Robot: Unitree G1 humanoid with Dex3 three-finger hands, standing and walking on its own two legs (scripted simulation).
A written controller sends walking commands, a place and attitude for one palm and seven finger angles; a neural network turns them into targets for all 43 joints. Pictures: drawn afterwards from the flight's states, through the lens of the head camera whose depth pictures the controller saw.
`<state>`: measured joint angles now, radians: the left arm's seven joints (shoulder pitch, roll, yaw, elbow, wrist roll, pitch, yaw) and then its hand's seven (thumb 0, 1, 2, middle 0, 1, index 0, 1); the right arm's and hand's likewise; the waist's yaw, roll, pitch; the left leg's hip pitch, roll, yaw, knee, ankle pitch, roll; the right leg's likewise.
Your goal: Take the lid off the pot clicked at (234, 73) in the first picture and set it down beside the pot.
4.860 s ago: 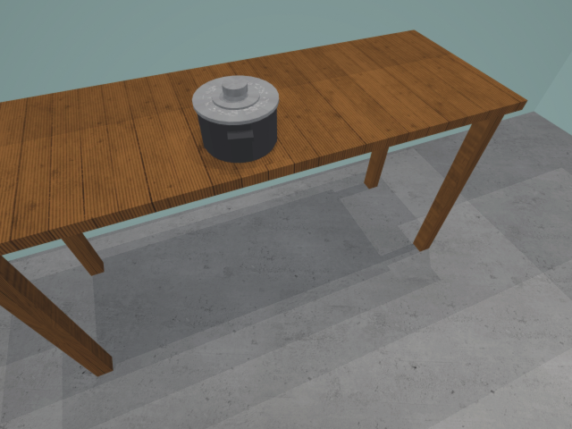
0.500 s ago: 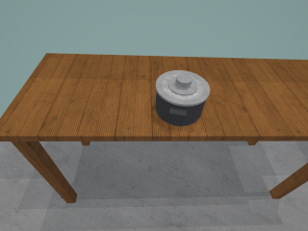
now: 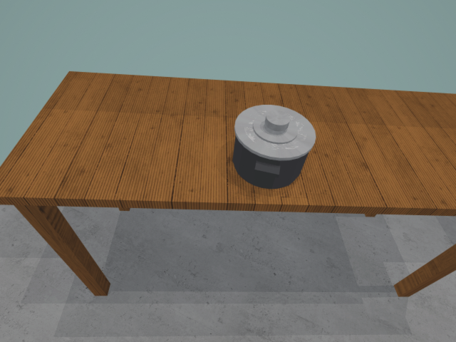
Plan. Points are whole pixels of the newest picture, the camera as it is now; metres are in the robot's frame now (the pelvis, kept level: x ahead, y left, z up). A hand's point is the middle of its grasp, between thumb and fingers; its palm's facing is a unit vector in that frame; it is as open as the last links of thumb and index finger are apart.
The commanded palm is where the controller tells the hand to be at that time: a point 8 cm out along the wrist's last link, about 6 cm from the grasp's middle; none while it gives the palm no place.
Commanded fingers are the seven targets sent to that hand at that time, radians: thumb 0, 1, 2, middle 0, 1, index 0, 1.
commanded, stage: look again from close up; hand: left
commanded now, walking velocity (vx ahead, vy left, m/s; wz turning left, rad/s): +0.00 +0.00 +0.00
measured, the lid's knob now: (277, 120) +0.55 -0.07 +0.10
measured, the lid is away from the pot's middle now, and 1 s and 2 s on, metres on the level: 0.00 0.00 0.00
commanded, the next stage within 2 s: shuffle to correct the standing spot in 0.04 s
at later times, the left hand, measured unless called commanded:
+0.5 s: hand out of the picture -0.02 +0.14 -0.18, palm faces +0.06 -0.98 -0.18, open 7.3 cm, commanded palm none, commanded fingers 0.00 0.90 0.90 -0.20 -0.30 -0.20 -0.30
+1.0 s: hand out of the picture +0.10 +0.09 -0.18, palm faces +0.08 -0.98 -0.19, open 7.3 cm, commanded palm none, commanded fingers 0.00 0.90 0.90 -0.20 -0.30 -0.20 -0.30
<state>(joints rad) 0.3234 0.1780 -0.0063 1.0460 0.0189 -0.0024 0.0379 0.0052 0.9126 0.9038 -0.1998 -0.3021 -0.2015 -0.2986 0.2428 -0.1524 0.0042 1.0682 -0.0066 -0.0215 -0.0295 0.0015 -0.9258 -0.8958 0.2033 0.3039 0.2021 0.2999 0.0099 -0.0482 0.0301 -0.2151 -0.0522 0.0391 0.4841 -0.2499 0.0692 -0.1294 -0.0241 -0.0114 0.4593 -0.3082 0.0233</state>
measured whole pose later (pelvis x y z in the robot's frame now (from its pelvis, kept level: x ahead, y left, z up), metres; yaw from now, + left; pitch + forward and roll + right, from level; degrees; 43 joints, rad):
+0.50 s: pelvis +0.01 -0.03 +0.00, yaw +3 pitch +0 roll +0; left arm 0.36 0.19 0.01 1.05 0.03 0.01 0.02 0.00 0.91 0.90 -0.20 -0.30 -0.20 -0.30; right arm 0.30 -0.12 -0.02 1.09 -0.02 0.00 -0.03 0.00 -0.91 -0.90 0.20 0.30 0.20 0.30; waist 0.00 -0.05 0.02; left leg -0.25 -0.04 -0.02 0.50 -0.26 0.03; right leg -0.15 -0.01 -0.07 0.49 -0.34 -0.02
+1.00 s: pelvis +0.06 -0.11 +0.00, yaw +3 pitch +0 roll -1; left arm 0.23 0.23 0.06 0.92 0.03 0.04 -0.01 0.02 0.93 0.90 -0.20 -0.30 -0.20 -0.30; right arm 0.25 -0.12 -0.05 1.04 -0.04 0.00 -0.03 0.00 -0.91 -0.90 0.21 0.30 0.20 0.30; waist 0.00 -0.04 0.09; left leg -0.22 0.11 0.01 0.52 -0.31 -0.06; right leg -0.43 -0.05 0.00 0.82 -0.42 0.00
